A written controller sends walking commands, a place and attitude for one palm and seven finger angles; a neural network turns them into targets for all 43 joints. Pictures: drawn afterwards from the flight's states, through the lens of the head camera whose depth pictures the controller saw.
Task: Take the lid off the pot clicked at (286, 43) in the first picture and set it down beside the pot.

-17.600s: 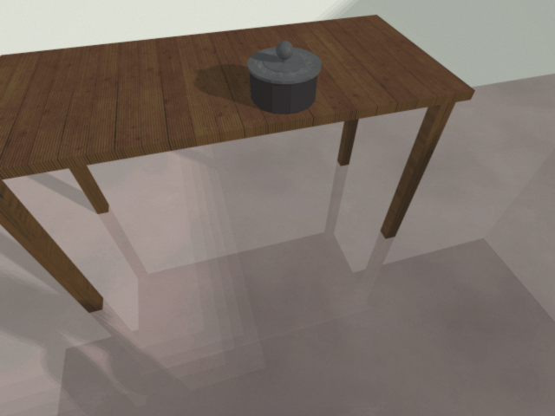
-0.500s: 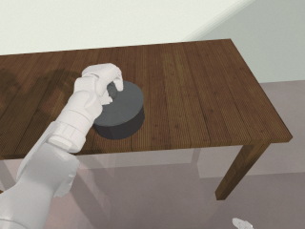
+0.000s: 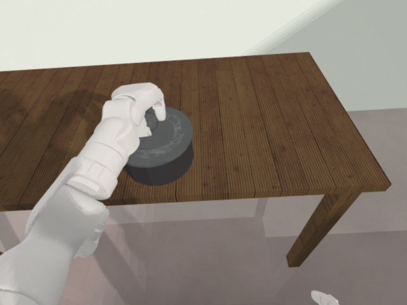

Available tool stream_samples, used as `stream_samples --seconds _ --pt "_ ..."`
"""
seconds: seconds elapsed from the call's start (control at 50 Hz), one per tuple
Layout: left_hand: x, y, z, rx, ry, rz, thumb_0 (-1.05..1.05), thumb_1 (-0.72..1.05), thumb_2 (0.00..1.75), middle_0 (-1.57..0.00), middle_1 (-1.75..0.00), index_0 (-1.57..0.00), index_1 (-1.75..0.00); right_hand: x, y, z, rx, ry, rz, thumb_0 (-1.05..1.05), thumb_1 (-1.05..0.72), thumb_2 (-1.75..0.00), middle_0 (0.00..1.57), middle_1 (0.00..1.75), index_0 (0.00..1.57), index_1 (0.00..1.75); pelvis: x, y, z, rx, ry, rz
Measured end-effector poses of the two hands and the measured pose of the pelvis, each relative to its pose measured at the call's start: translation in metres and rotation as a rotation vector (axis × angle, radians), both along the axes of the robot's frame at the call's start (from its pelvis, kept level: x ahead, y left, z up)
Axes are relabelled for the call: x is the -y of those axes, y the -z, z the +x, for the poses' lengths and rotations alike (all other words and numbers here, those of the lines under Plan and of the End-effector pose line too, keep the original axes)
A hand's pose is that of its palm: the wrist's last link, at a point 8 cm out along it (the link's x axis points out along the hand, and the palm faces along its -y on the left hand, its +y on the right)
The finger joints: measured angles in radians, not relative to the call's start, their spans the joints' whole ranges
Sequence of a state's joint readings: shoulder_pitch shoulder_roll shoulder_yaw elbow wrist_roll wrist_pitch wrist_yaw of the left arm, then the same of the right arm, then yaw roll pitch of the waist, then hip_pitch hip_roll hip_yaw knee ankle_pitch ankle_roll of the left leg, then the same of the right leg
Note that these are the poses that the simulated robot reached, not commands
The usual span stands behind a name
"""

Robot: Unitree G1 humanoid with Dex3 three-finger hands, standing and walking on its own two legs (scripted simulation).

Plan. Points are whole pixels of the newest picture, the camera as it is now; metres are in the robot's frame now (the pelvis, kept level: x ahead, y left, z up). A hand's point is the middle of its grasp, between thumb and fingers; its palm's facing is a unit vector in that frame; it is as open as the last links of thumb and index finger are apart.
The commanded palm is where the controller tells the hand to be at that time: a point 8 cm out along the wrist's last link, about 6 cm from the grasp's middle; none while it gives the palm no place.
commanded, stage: close the fingers and squeeze the knob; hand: left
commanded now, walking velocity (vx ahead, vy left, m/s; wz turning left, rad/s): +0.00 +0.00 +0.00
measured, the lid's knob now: (148, 122) +0.48 +0.12 +0.10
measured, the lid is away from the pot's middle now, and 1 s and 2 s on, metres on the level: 0.00 0.01 0.02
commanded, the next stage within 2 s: lift the lid straight up in 0.18 s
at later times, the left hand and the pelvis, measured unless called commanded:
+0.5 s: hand (142, 120) +0.46 +0.12 +0.13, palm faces -0.33 -0.06 -0.94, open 7.5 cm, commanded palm +0.45 +0.13 +0.21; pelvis +0.00 +0.00 +0.00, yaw +0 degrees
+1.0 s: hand (135, 103) +0.46 +0.13 +0.17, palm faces -0.27 -0.07 -0.96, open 7.5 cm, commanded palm +0.45 +0.13 +0.25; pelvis +0.00 +0.00 +0.00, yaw +0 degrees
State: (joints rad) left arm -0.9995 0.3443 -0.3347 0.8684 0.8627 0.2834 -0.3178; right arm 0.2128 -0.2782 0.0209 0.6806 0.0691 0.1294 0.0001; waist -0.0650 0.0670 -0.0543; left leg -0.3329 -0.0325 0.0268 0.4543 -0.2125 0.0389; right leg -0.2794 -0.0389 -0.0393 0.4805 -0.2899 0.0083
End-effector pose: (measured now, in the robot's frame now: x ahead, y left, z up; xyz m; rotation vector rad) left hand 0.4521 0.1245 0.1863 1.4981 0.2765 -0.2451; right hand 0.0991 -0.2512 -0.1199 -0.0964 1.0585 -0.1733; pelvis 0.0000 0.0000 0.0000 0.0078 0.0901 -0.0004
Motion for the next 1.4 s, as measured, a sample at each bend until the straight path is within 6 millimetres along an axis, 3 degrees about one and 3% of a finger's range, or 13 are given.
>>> stream_samples --seconds 0.5,0.8,1.12,1.4 --pt "-0.002 -0.001 0.004 0.002 0.020 -0.006 0.01 0.20 0.77 -0.76 -0.98 -0.70 -0.95 -0.001 0.000 -0.006 -0.001 0.019 -0.005 0.01 -0.91 -0.90 0.20 0.30 0.20 0.30 -0.002 -0.001 0.001 0.001 0.006 -0.001" --pt "-0.010 -0.021 0.009 0.031 -0.022 -0.007 0.00 0.21 0.76 -0.76 -0.97 -0.70 -0.95 -0.003 -0.001 0.007 0.033 -0.001 0.000 0.01 -0.91 -0.90 0.20 0.30 0.20 0.30 -0.003 -0.001 0.004 0.004 0.002 0.000" --pt "-0.003 -0.050 0.004 0.061 -0.009 -0.005 -0.01 0.21 0.76 -0.77 -0.97 -0.70 -0.95 -0.007 -0.007 0.026 0.085 -0.045 0.005 0.01 -0.91 -0.90 0.20 0.30 0.20 0.30 -0.003 -0.002 0.002 0.014 -0.010 0.000" --pt "-0.008 -0.073 0.008 0.055 -0.040 0.007 -0.01 0.21 0.76 -0.77 -0.97 -0.70 -0.95 -0.006 -0.006 0.010 0.067 -0.034 -0.011 0.01 -0.90 -0.90 0.20 0.30 0.20 0.30 -0.003 -0.002 -0.003 0.017 -0.010 0.000"
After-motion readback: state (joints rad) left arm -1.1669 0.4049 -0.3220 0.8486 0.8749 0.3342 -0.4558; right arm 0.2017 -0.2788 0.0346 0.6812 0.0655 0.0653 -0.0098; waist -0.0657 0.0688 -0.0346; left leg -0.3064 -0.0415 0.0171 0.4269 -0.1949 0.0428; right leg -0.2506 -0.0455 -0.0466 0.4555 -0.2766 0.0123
